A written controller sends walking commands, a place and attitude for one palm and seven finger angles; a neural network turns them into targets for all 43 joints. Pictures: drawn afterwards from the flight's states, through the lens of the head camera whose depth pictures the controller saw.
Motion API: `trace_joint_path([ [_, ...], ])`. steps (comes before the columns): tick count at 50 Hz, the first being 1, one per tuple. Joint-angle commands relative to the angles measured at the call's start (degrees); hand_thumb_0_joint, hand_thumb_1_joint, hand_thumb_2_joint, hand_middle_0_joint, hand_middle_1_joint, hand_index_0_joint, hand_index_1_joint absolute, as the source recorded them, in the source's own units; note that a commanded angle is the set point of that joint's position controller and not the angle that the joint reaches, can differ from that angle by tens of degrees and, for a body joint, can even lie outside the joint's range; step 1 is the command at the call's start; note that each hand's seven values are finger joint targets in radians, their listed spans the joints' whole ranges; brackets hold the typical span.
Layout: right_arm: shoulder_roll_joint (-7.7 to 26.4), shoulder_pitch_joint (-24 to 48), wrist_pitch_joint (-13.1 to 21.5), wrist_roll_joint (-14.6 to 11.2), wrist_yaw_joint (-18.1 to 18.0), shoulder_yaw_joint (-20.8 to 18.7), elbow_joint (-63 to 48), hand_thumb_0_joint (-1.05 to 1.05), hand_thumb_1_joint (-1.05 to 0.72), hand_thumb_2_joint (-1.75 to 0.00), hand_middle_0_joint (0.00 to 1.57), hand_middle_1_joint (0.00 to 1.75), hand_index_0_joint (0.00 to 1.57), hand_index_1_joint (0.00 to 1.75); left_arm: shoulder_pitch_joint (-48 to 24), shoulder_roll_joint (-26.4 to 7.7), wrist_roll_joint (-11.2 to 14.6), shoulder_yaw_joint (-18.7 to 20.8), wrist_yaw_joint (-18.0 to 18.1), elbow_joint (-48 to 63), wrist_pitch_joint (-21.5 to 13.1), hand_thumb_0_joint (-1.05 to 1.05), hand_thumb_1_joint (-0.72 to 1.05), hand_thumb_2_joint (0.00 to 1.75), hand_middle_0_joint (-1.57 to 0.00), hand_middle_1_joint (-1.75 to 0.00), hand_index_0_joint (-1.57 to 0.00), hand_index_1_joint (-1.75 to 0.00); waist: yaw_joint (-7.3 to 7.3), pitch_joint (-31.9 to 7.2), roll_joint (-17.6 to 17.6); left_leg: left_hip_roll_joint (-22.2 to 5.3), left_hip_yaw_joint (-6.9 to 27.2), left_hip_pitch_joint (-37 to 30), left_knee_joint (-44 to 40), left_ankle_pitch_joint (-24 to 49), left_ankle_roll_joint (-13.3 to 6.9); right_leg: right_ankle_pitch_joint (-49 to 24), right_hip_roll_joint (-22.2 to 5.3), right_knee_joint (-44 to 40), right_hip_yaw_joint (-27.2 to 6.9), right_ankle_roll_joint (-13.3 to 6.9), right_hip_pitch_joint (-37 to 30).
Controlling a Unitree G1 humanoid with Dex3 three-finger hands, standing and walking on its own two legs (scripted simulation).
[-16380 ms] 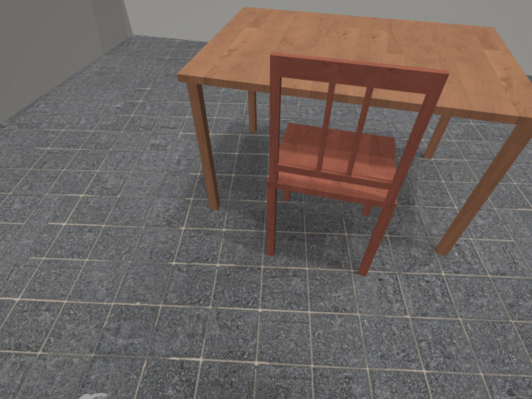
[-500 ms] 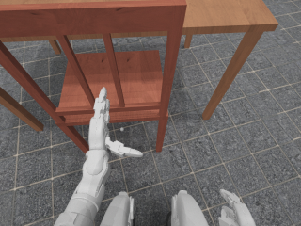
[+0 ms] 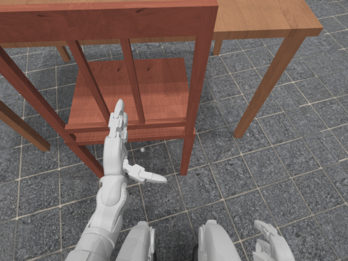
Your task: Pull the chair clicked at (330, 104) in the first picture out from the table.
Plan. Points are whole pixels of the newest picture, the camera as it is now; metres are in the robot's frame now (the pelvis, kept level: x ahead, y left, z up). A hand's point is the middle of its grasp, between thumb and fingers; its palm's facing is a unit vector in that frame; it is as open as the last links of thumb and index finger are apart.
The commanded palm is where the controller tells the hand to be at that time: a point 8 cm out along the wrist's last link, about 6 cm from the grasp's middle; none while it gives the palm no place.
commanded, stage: aim the fingers beside a spindle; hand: left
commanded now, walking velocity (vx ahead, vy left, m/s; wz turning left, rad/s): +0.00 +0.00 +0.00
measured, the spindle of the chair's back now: (95, 91) +0.50 +0.21 +0.05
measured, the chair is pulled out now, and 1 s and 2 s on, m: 0.00 0.00 0.00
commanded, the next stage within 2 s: push the fingers through the gap in 1.68 s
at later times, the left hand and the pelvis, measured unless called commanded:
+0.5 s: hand (149, 153) +0.35 +0.07 +0.01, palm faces +0.00 -1.00 -0.01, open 16.9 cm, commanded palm +0.33 +0.13 +0.02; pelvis +0.01 +0.00 +0.00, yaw +0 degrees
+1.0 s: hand (146, 147) +0.36 +0.07 +0.03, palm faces +0.04 -1.00 +0.00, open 16.9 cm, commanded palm +0.34 +0.13 +0.02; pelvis +0.00 +0.00 +0.00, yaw +0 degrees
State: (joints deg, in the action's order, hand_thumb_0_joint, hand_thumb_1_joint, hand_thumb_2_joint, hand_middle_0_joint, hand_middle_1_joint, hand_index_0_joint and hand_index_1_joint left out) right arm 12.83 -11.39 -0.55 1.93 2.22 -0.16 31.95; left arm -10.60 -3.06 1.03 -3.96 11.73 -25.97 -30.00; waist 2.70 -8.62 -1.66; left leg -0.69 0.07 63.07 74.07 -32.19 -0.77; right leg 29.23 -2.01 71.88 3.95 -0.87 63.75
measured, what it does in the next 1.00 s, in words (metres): stands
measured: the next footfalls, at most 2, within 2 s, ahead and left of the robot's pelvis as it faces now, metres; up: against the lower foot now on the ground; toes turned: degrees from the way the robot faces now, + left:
none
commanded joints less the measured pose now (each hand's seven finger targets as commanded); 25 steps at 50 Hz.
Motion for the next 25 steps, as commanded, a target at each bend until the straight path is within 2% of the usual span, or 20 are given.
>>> trace_joint_path([
  [1, 7.52, -1.34, 2.11, -0.4, -0.24, -2.76, -6.58, 0.0, -0.9, -0.9, 0.2, 0.3, 0.2, 0.3, -15.36, 0.93, -1.46, -2.22, -0.37, 8.59, -3.17, 0.0, -0.5, 0.3, -0.06, -0.08, -0.06, -0.08, 2.86, -20.18, 2.66, 1.2, 2.07, -11.51, -10.24, 12.03, -0.28, -9.86, 1.36, -10.21, -1.67, -1.26, -12.87],
  [2, 7.53, -1.09, 1.97, -0.48, -0.15, -2.71, -6.35, 0.0, -0.9, -0.9, 0.2, 0.3, 0.2, 0.3, -15.75, 0.95, -1.72, -2.02, -0.22, 7.17, -2.68, 0.0, -0.5, 0.3, -0.06, -0.08, -0.06, -0.08, 2.76, -19.61, 2.07, 1.27, 2.1, -11.26, -10.37, 11.34, -0.2, -9.08, 1.28, -10.14, -1.53, -1.32, -12.12],
  [4, 7.7, -0.85, 1.6, -0.64, -0.12, -2.66, -6.49, 0.0, -0.9, -0.9, 0.2, 0.3, 0.2, 0.3, -16.5, 1.34, -1.67, -1.52, 0.09, 4.63, -1.74, 0.0, -0.5, 0.3, -0.06, -0.08, -0.06, -0.08, 2.88, -19.2, 3.66, 1.45, 1.99, -10.46, -10.51, 9.96, -0.3, -7.81, 1.28, -10.44, -1.55, -1.24, -11.94],
  [6, 7.79, -0.95, 1.35, -0.46, -0.37, -2.59, -6.75, 0.0, -0.9, -0.9, 0.2, 0.3, 0.2, 0.3, -16.63, -1.44, -1.29, 2.06, 0.85, 3.22, -1.48, 0.0, -0.5, 0.3, -0.06, -0.08, -0.06, -0.08, 2.07, -19.63, 4.58, 1.69, 1.57, -8.91, -10.34, 10.1, -0.42, -8.01, 1.33, -10.44, -1.99, -1.19, -13.38],
  [8, 7.38, -0.77, 1.22, -0.19, -0.45, -2.45, -7.32, 0.0, -0.9, -0.9, 0.2, 0.3, 0.2, 0.3, -17.31, -4.11, -0.93, 5.17, 1.54, 5.73, -2.46, 0.0, -0.5, 0.3, -0.06, -0.08, -0.06, -0.08, 0.8, -22.58, 3.52, 1.91, 1.01, -8.78, -10.01, 11.63, -0.32, -10.09, 1.11, -9.91, -2.72, -1.17, -15.89],
  [10, 6.92, -1.06, 1.44, 0.25, -0.27, -2.55, -7.96, 0.0, -0.9, -0.9, 0.2, 0.3, 0.2, 0.3, -17.32, -4.29, -0.69, 5.37, 2.08, 11.07, -4.12, 0.0, -0.5, 0.3, -0.06, -0.08, -0.06, -0.08, -0.23, -27.06, 1.25, 1.79, 0.78, -11.18, -9.71, 15.61, -0.15, -14.57, 1.09, -8.81, -2.98, -1.26, -18.16],
  [11, 6.99, -1.07, 1.48, 0.33, -0.24, -2.67, -8.39, 0.0, -0.9, -0.9, 0.2, 0.3, 0.2, 0.3, -16.74, -5.03, -0.87, 5.81, 2.32, 12.89, -4.69, 0.0, -0.5, 0.3, -0.06, -0.08, -0.06, -0.08, -0.41, -29.21, 0.39, 1.7, 0.84, -12.37, -9.37, 17.57, -0.1, -16.35, 1.18, -8.21, -2.87, -1.29, -18.6],
  [12, 6.63, -1.45, 1.49, 0.41, -0.13, -2.65, -8.12, 0.0, -0.9, -0.9, 0.2, 0.3, 0.2, 0.3, -16.22, -3.97, -0.65, 4.68, 2.26, 14.32, -5.1, 0.0, -0.5, 0.3, -0.06, -0.08, -0.06, -0.08, 0.0, -30.02, 0.5, 1.53, 0.7, -13.54, -9.23, 19.37, -0.1, -18.55, 1.15, -8.31, -2.94, -1.16, -19.46],
  [13, 6.63, -1.66, 1.55, 0.33, 0.09, -2.73, -8.11, 0.0, -0.9, -0.9, 0.2, 0.3, 0.2, 0.3, -13.83, -3.48, -0.43, 4.22, 1.95, 14.6, -5.2, 0.0, -0.5, 0.3, -0.06, -0.08, -0.06, -0.08, -0.22, -29.54, 1.22, 1.43, 0.68, -13.36, -9.54, 19.41, 0.04, -19.0, 1.24, -8.56, -2.88, -1.14, -20.4],
  [16, 6.95, -2.11, 1.6, -0.04, 0.36, -2.97, -7.93, 0.0, -0.9, -0.9, 0.2, 0.3, 0.2, 0.3, -10.31, 0.42, -0.67, -0.67, 0.05, 12.83, -3.82, 0.0, -0.5, 0.3, -0.06, -0.08, -0.06, -0.08, 1.67, -26.38, 2.4, 1.03, 1.02, -13.74, -9.73, 19.42, -0.16, -18.89, 1.52, -9.51, -2.23, -1.14, -18.65],
  [17, 7.12, -2.11, 1.49, -0.28, 0.39, -2.95, -7.45, 0.0, -0.9, -0.9, 0.2, 0.3, 0.2, 0.3, -10.9, 1.76, -0.56, -2.51, -0.77, 11.56, -3.14, 0.0, -0.5, 0.3, -0.06, -0.08, -0.06, -0.08, 2.71, -23.57, 3.35, 0.9, 1.12, -12.85, -9.84, 17.68, -0.15, -17.42, 1.51, -10.11, -2.1, -1.02, -17.25],
  [18, 7.33, -2.23, 1.38, -0.43, 0.33, -3.12, -7.11, 0.0, -0.9, -0.9, 0.2, 0.3, 0.2, 0.3, -9.92, 2.19, -0.5, -2.94, -1.43, 10.2, -2.35, 0.0, -0.5, 0.3, -0.06, -0.08, -0.06, -0.08, 2.74, -22.42, 3.93, 0.89, 1.24, -12.14, -10.1, 16.34, -0.14, -16.02, 1.53, -10.35, -1.9, -1.04, -16.75],
  [19, 7.37, -2.31, 1.32, -0.76, 0.28, -3.0, -7.08, 0.0, -0.9, -0.9, 0.2, 0.3, 0.2, 0.3, -9.92, 3.96, -0.43, -4.85, -2.15, 8.26, -1.44, 0.0, -0.5, 0.3, -0.06, -0.08, -0.06, -0.08, 3.49, -20.09, 5.58, 0.99, 1.35, -11.11, -10.28, 14.54, -0.3, -14.4, 1.62, -11.1, -1.87, -0.96, -16.01],
  [21, 7.79, -1.75, 1.28, -1.18, -0.02, -2.86, -6.82, 0.0, -0.9, -0.9, 0.2, 0.3, 0.2, 0.3, -12.13, 3.9, -0.2, -4.6, -2.75, 5.44, -0.68, 0.0, -0.5, 0.3, -0.06, -0.08, -0.06, -0.08, 3.97, -16.51, 6.16, 1.14, 1.86, -9.89, -10.54, 11.38, -0.41, -10.21, 1.6, -11.65, -1.6, -1.09, -13.27],
  [22, 7.88, -1.69, 1.34, -1.16, -0.19, -2.87, -6.63, 0.0, -0.9, -0.9, 0.2, 0.3, 0.2, 0.3, -13.93, 2.47, 0.09, -3.01, -2.56, 5.71, -0.94, 0.0, -0.5, 0.3, -0.06, -0.08, -0.06, -0.08, 3.55, -17.05, 6.22, 1.39, 1.62, -9.36, -10.29, 10.9, -0.5, -9.64, 1.39, -11.68, -1.97, -0.99, -13.6],
  [23, 7.84, -1.49, 1.44, -1.03, -0.35, -2.91, -6.77, 0.0, -0.9, -0.9, 0.2, 0.3, 0.2, 0.3, -13.98, 0.7, 0.18, -1.03, -2.26, 6.34, -1.42, 0.0, -0.5, 0.3, -0.06, -0.08, -0.06, -0.08, 2.54, -18.12, 5.32, 1.59, 1.5, -9.26, -10.21, 10.74, -0.4, -9.19, 1.31, -11.42, -2.24, -1.13, -14.03],
  [25, 7.54, -0.98, 1.61, -0.49, -0.57, -2.74, -7.08, 0.0, -0.9, -0.9, 0.2, 0.3, 0.2, 0.3, -16.7, -2.41, 0.03, 2.22, -0.85, 8.67, -3.08, 0.0, -0.5, 0.3, -0.06, -0.08, -0.06, -0.08, 1.73, -20.45, 4.11, 1.77, 1.07, -9.33, -9.67, 11.33, -0.42, -9.73, 1.17, -10.7, -2.76, -1.07, -14.64],
])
